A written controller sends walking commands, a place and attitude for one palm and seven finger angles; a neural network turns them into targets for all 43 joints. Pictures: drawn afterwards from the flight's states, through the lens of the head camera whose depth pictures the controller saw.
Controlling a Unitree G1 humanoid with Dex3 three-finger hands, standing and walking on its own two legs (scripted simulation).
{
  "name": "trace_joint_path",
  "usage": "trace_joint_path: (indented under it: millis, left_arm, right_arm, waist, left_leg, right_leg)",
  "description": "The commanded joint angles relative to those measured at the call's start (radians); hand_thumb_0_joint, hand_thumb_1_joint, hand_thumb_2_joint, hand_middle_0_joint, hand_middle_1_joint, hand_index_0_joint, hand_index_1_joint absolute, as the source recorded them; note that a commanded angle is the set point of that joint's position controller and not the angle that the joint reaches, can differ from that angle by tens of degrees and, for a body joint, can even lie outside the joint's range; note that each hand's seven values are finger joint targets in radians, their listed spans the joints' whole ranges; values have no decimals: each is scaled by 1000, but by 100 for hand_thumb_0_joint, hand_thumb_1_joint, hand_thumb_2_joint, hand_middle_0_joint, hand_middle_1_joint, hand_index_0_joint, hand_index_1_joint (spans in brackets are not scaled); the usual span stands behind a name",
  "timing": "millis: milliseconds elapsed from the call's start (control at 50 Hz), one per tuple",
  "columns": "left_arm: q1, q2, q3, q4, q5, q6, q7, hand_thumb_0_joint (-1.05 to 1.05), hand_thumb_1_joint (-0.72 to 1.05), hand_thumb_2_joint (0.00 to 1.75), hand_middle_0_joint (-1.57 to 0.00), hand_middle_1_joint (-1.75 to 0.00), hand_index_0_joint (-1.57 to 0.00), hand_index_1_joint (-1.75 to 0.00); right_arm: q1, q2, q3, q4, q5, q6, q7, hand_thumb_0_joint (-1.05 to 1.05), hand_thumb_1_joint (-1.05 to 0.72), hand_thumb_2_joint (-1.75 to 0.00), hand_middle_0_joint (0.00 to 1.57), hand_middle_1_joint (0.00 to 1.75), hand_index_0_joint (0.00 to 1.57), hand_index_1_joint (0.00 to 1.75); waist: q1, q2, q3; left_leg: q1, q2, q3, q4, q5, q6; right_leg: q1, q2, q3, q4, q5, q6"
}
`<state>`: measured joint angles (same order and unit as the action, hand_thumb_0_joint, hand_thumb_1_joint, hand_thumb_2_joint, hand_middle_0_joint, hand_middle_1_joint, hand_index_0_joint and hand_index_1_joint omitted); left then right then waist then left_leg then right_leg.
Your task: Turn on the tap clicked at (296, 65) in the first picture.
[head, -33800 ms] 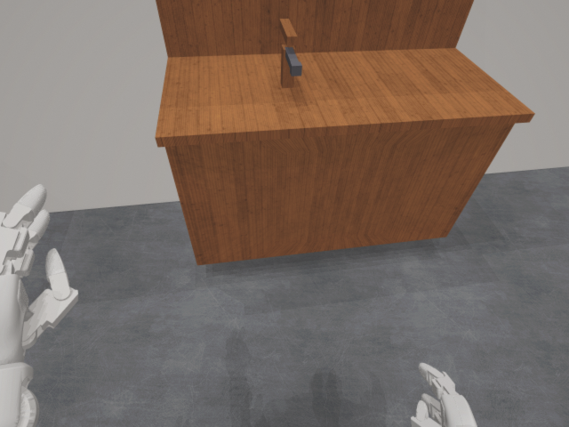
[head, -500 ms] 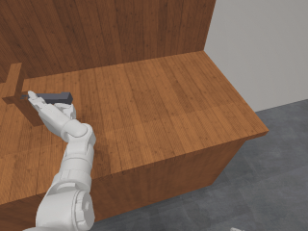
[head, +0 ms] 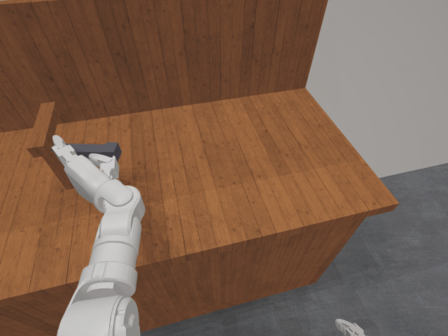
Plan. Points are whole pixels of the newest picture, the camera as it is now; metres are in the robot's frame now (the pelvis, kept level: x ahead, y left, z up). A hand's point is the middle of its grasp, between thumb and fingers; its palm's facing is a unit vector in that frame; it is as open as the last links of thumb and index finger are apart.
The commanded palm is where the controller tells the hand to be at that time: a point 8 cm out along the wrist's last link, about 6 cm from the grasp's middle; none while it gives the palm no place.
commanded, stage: lift the hand up off the lever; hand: left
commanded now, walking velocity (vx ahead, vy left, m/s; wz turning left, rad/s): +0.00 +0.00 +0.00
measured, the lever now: (112, 151) +0.45 +0.26 +0.08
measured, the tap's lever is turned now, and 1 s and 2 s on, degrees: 74 74 74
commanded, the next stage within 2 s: draw the hand back beside the body in 1.68 s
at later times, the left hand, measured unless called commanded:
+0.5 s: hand (111, 157) +0.39 +0.23 +0.12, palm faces +0.81 -0.58 -0.05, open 7.8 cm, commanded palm +0.34 +0.24 +0.12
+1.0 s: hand (116, 151) +0.39 +0.21 +0.14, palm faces +0.80 -0.60 -0.05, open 7.8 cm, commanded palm +0.33 +0.23 +0.14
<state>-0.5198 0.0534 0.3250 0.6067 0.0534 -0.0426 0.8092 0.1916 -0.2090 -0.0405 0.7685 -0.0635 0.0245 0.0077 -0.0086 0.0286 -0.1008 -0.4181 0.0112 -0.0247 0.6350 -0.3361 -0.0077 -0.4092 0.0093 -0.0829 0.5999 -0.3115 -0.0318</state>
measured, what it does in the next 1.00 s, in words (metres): stands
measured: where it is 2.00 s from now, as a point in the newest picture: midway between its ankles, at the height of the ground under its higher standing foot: outside the picture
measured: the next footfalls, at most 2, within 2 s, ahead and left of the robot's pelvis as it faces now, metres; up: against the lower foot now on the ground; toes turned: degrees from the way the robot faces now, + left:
none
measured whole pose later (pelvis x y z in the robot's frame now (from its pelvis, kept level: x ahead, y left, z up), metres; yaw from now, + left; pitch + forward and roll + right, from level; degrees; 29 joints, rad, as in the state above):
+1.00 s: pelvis +0.00 -0.01 +0.01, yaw +0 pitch +3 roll +0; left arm -0.50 0.02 0.26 0.43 0.02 0.17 0.79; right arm 0.11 -0.20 -0.02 0.78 -0.04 0.02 -0.03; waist 0.04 0.04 -0.06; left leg -0.27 0.01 -0.03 0.50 -0.27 -0.02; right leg -0.27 0.02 -0.08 0.48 -0.26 -0.04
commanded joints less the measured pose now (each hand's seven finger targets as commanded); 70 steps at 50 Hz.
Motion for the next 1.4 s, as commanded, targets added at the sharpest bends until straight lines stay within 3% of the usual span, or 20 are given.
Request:
trace_joint_path:
  millis: [0,80,120,180,320,380,480,540,580,640,680,740,860,880,960,980,1000,1180,1300,1380]
  left_arm:
    - [-392,134,-51,-246,28,-37,-14,0,90,90,-15,-15,-15,-15]
    - [-377,161,-25,-255,27,-16,-12,0,90,90,-15,-15,-15,-15]
    - [-421,133,-61,-250,25,-7,-16,0,90,90,-15,-15,-15,-15]
    - [-419,186,-13,-271,27,-7,-10,0,90,90,-15,-15,-15,-15]
    - [-413,117,-80,-272,22,16,-23,0,90,90,-15,-15,-15,-15]
    - [-360,176,-8,-281,8,37,-21,0,90,90,-15,-15,-15,-15]
    - [-342,177,-16,-353,9,62,-26,0,90,90,-15,-15,-15,-15]
    - [-347,128,-71,-416,10,69,-29,0,90,90,-15,-15,-15,-15]
    - [-320,162,-34,-384,3,87,-29,0,90,90,-15,-15,-15,-15]
    - [-389,117,-94,-399,6,96,-32,0,90,90,-15,-15,-15,-15]
    - [-371,148,-60,-411,5,100,-28,0,90,90,-15,-15,-15,-15]
    - [-414,89,-124,-396,10,106,-27,0,90,90,-15,-15,-15,-15]
    - [-402,99,-103,-373,4,138,-20,0,90,90,-15,-15,-15,-15]
    - [-393,135,-65,-377,5,140,-17,0,90,90,-15,-15,-15,-15]
    - [-374,118,-79,-417,5,160,-16,0,90,90,-15,-15,-15,-15]
    - [-350,168,-32,-418,6,162,-17,0,90,90,-15,-15,-15,-15]
    - [-342,125,-70,-429,3,168,-22,0,90,90,-15,-15,-15,-15]
    - [-355,148,-67,-500,-10,185,-45,0,90,90,-15,-15,-15,-15]
    - [-274,85,-121,-554,-32,227,-62,0,90,90,-15,-15,-15,-15]
    - [-320,137,-83,-579,-33,248,-56,0,90,90,-15,-15,-15,-15]
  right_arm:
    - [-71,-121,-36,-117,10,-32,-18,0,-90,-90,20,30,20,30]
    - [-91,-121,-35,-111,12,-31,-26,0,-90,-90,20,30,20,30]
    - [-102,-115,-29,-111,14,-32,-27,0,-90,-90,20,30,20,30]
    - [-112,-119,-31,-108,14,-34,-36,0,-90,-90,20,30,20,30]
    - [-116,-114,-27,-112,18,-39,-34,0,-90,-90,20,30,20,30]
    - [-115,-121,-31,-113,20,-34,-40,0,-90,-90,20,30,20,30]
    - [-126,-118,-32,-122,24,-31,-37,0,-90,-90,20,30,20,30]
    - [-135,-111,-31,-129,25,-38,-33,0,-90,-90,20,30,20,30]
    - [-148,-116,-31,-118,27,-37,-39,0,-90,-90,20,30,20,30]
    - [-167,-110,-23,-117,30,-46,-43,0,-90,-90,20,30,20,30]
    - [-177,-110,-26,-111,29,-50,-46,0,-90,-90,20,30,20,30]
    - [-182,-107,-21,-109,29,-57,-44,0,-90,-90,20,30,20,30]
    - [-197,-104,-18,-109,31,-53,-46,0,-90,-90,20,30,20,30]
    - [-200,-106,-19,-107,30,-50,-49,0,-90,-90,20,30,20,30]
    - [-200,-100,-18,-123,29,-43,-43,0,-90,-90,20,30,20,30]
    - [-201,-104,-21,-120,31,-38,-46,0,-90,-90,20,30,20,30]
    - [-207,-99,-18,-130,32,-39,-44,0,-90,-90,20,30,20,30]
    - [-221,-105,-21,-122,39,-52,-54,0,-90,-90,20,30,20,30]
    - [-237,-102,-18,-136,47,-52,-52,0,-90,-90,20,30,20,30]
    - [-255,-104,-14,-125,48,-51,-58,0,-90,-90,20,30,20,30]
  waist:
    - [-5,-39,-276]
    - [7,-29,-254]
    - [-7,-35,-231]
    - [10,-23,-246]
    - [3,-35,-249]
    - [27,-48,-267]
    - [34,-39,-265]
    - [28,-36,-282]
    - [33,-47,-232]
    - [20,-39,-206]
    - [32,-12,-213]
    - [20,-36,-205]
    - [31,-54,-207]
    - [45,-40,-210]
    - [45,-67,-247]
    - [57,-50,-244]
    - [54,-59,-234]
    - [51,-39,-234]
    - [55,-53,-220]
    - [63,-57,-204]
  left_leg:
    - [117,-6,15,-63,356,7]
    - [122,-5,11,-78,343,5]
    - [118,-4,15,-80,305,10]
    - [121,-5,12,-92,293,10]
    - [150,-2,12,-97,346,4]
    - [153,-5,17,-104,377,8]
    - [178,1,20,-111,433,2]
    - [204,2,24,-109,454,0]
    - [185,2,18,-125,403,2]
    - [194,3,19,-140,347,5]
    - [201,2,15,-147,331,3]
    - [211,4,14,-152,319,2]
    - [210,3,19,-163,305,4]
    - [211,2,14,-171,317,2]
    - [227,4,32,-153,398,7]
    - [229,5,25,-162,405,3]
    - [226,4,31,-162,402,7]
    - [263,4,25,-174,407,9]
    - [292,3,29,-179,482,3]
    - [291,2,22,-197,450,-2]
  right_leg:
    - [182,-14,19,-80,310,1]
    - [189,-15,18,-99,287,0]
    - [173,-21,21,-113,254,5]
    - [195,-19,28,-123,237,2]
    - [205,-20,18,-118,286,0]
    - [249,-21,23,-124,338,1]
    - [274,-23,21,-124,391,-1]
    - [277,-24,20,-123,404,-1]
    - [266,-22,19,-144,343,1]
    - [241,-26,23,-165,275,2]
    - [244,-23,24,-175,241,0]
    - [231,-25,21,-178,228,0]
    - [253,-30,25,-197,221,3]
    - [266,-27,26,-195,230,0]
    - [310,-36,29,-181,355,6]
    - [318,-33,29,-183,349,2]
    - [318,-36,29,-183,357,5]
    - [331,-36,31,-200,352,5]
    - [351,-36,21,-190,433,3]
    - [351,-36,22,-210,385,3]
